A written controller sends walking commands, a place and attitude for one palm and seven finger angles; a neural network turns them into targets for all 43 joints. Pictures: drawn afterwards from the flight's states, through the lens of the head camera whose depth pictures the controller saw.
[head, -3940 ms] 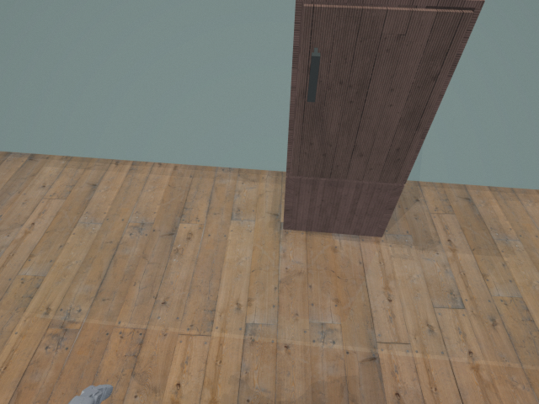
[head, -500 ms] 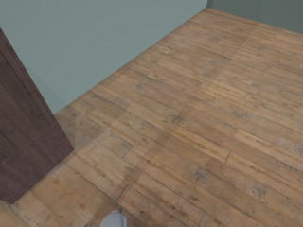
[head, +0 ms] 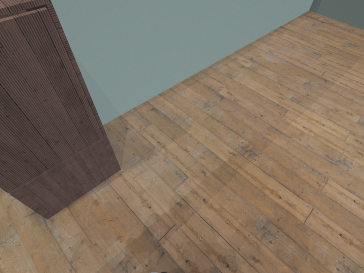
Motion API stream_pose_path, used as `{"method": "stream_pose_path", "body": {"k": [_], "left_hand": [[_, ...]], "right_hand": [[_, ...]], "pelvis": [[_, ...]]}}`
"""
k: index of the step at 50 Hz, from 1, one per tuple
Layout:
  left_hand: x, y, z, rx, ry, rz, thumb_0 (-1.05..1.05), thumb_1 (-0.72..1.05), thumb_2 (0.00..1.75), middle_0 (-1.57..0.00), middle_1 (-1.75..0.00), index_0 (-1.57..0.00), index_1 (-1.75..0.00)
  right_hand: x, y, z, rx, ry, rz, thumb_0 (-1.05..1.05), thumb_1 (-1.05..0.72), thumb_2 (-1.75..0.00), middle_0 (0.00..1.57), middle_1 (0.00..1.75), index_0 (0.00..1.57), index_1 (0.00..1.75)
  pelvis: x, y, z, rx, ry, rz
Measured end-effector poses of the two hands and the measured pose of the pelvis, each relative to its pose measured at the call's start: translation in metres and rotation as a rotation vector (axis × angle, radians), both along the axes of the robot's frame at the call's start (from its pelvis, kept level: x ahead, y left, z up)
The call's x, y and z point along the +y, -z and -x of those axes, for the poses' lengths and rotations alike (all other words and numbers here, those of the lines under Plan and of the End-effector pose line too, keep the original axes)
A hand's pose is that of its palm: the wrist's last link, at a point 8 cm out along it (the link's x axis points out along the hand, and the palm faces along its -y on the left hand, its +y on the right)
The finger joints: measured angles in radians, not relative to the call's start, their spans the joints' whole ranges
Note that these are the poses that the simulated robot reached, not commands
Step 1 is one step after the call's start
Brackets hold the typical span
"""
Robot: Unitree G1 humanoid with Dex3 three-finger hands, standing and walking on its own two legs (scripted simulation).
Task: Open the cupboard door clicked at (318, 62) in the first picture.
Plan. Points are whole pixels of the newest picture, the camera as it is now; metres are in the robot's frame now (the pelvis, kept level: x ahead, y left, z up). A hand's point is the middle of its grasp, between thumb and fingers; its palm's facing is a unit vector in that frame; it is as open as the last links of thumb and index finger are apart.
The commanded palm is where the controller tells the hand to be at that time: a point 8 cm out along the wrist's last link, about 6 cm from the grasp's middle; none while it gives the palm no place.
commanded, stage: turn to face it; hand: left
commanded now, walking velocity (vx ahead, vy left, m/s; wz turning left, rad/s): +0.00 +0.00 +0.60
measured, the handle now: out of the picture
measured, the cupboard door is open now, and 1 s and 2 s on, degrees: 0 0 0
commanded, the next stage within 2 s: take the last steps up to it in 1.10 s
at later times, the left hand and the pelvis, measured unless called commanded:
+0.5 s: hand out of the picture -0.05 +0.21 -0.19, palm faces +0.38 -0.90 -0.21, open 7.3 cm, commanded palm none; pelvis -0.02 +0.01 -0.02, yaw +21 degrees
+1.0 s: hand out of the picture -0.01 +0.23 -0.15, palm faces +0.54 -0.80 -0.28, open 7.3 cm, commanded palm none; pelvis -0.01 -0.01 -0.01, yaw +34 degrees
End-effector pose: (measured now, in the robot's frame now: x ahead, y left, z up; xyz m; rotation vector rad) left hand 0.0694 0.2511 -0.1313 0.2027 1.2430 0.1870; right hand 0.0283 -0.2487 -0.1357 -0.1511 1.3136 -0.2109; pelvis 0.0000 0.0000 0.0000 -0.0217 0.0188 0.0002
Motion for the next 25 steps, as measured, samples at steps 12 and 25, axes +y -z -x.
{"method": "stream_pose_path", "body": {"k": [12,25], "left_hand": [[-0.031,-0.017,0.040,-0.085,-0.141,-0.030,0.00,0.91,0.90,-0.20,-0.30,-0.20,-0.30],[0.001,0.032,0.139,0.040,-0.374,0.057,0.00,0.90,0.90,-0.20,-0.30,-0.21,-0.30]], "right_hand": [[-0.038,0.001,-0.044,-0.026,-0.154,-0.016,0.01,-0.91,-0.90,0.20,0.30,0.20,0.30],[0.039,-0.010,-0.141,-0.143,-0.462,0.049,0.01,-0.91,-0.90,0.20,0.30,0.20,0.30]], "pelvis": [[-0.031,-0.003,0.005,-0.029,-0.183,-0.043],[0.007,0.018,0.017,-0.009,-0.366,-0.024]]}}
